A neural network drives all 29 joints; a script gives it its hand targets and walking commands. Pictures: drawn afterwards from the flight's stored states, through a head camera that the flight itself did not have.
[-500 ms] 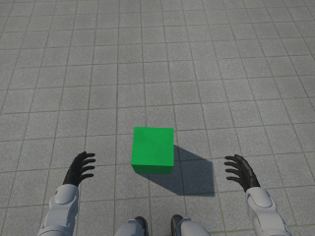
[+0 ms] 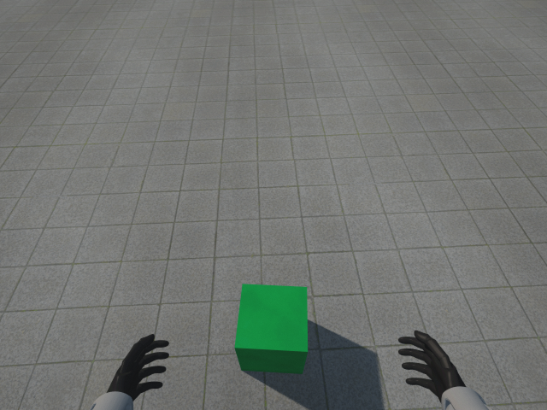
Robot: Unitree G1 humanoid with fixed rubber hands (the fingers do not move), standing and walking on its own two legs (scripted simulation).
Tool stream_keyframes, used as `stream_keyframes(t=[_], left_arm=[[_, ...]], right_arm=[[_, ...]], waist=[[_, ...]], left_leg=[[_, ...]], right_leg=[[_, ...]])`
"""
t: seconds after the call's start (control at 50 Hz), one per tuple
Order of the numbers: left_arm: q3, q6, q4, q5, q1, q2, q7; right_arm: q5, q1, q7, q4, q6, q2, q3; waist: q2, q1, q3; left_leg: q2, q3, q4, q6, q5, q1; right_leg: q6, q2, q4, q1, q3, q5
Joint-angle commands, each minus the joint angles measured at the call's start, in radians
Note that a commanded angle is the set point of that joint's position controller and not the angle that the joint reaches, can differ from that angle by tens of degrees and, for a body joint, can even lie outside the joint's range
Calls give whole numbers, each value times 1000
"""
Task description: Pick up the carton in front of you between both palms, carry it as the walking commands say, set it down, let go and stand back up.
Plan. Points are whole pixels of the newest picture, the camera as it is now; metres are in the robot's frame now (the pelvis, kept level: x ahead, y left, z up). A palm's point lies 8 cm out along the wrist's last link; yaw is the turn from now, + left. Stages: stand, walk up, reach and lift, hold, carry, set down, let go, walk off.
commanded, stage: let go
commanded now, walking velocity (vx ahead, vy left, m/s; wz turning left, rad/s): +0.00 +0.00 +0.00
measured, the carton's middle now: (273, 330) +0.45 +0.02 -0.65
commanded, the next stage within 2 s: stand in 0.14 s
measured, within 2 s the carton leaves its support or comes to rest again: neither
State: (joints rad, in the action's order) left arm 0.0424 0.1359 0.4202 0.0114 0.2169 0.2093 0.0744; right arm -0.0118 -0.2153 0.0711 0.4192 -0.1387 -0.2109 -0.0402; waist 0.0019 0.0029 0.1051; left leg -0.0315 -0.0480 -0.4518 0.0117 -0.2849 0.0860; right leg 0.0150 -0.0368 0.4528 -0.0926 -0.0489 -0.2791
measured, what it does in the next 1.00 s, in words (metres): stands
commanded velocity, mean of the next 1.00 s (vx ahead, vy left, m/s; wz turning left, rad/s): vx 0.00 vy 0.00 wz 0.00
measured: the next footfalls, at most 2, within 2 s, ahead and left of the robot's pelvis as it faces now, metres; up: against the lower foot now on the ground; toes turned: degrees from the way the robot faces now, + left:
none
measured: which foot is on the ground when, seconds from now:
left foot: down 0.00-1.00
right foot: down 0.00-1.00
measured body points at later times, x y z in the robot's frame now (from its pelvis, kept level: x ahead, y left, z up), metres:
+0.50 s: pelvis +0.01 +0.00 +0.00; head +0.02 +0.00 +0.45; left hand +0.16 +0.30 -0.09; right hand +0.16 -0.29 -0.09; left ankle -0.02 +0.11 -0.74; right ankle -0.02 -0.11 -0.74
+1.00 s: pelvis +0.01 +0.00 +0.00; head +0.01 +0.00 +0.45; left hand +0.13 +0.30 -0.10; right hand +0.14 -0.30 -0.10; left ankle -0.02 +0.11 -0.74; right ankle -0.02 -0.11 -0.74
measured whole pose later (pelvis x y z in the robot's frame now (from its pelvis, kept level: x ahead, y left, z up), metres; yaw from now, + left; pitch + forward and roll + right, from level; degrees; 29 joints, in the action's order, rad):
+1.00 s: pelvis +0.01 +0.00 +0.00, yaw +0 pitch -2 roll +0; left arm 0.03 0.00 0.85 0.03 0.16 0.35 -0.02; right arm -0.03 -0.15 -0.02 0.88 0.01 -0.36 -0.02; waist 0.00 0.00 0.02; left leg -0.03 -0.04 -0.42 0.02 -0.28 0.12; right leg 0.01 -0.03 0.42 -0.12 -0.04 -0.27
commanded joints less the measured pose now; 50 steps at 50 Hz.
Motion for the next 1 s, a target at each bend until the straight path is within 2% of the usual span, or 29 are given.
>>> stream_keyframes(t=[0.0, 0.06, 0.08, 0.12, 0.14, 0.18, 0.22, 0.34, 0.52, 0.72, 0.98], left_arm=[[31, -9, -97, 4, -33, 93, -2], [32, -8, -98, 7, -34, 92, -3], [37, -40, -36, -13, 27, 98, -24], [24, -51, -59, -12, 4, 97, -36], [60, -72, 50, 29, -54, 230, -73], [55, -94, 68, 33, -42, 227, -85], [47, -108, 94, 34, -53, 213, -85], [39, -130, 173, 25, -53, 235, -83], [32, -141, 250, 20, -51, 270, -97], [27, -147, 314, 17, -67, 279, -102], [21, -150, 387, 14, -84, 295, -99]], right_arm=[[-2, 22, -4, -93, 8, -93, -31], [-3, 27, -4, -98, 8, -92, -32], [-21, 68, -31, -151, -46, -120, -28], [-16, 48, -48, -148, -64, -105, -19], [-17, 71, -83, 19, 11, -209, -52], [-32, 48, -92, 57, 67, -200, -45], [-32, 64, -88, 92, 96, -194, -38], [-29, 76, -83, 180, 131, -230, -31], [-25, 68, -96, 269, 145, -271, -29], [-20, 80, -100, 340, 152, -283, -22], [-16, 97, -98, 414, 157, -302, -13]], waist=[[-3, -5, -63], [2, -2, -69], [-31, 8, -124], [-8, 3, -107], [5, -4, -72], [-1, -10, -84], [11, -5, -84], [7, 2, -165], [-1, -2, -173], [2, -1, -161], [0, 0, -126]], left_leg=[[0, 36, 60, -25, 233, 7], [0, 35, 59, -25, 250, 3], [0, 28, 32, -23, 298, -40], [-2, 30, 26, -25, 303, -21], [54, 2, 1, -40, 151, 130], [59, -25, 14, -27, 10, 128], [71, -45, 30, -19, -23, 142], [91, -58, 5, -12, 223, 89], [102, -68, 3, -6, 347, 51], [108, -73, 26, -3, 374, 33], [118, -86, 85, 5, 291, 30]], right_leg=[[-29, 3, -60, 13, 26, 242], [-29, 3, -57, 22, 25, 255], [-34, -19, -29, 14, 28, 246], [-35, -17, -24, -10, 30, 227], [-49, 54, -27, -115, -14, 150], [-31, 74, -51, -156, -51, 42], [-23, 74, -53, -160, -60, -3], [-14, 87, -14, -94, -61, 230], [-8, 99, -10, -64, -65, 326], [-3, 111, -32, -35, -69, 346], [-1, 122, -85, -21, -83, 279]])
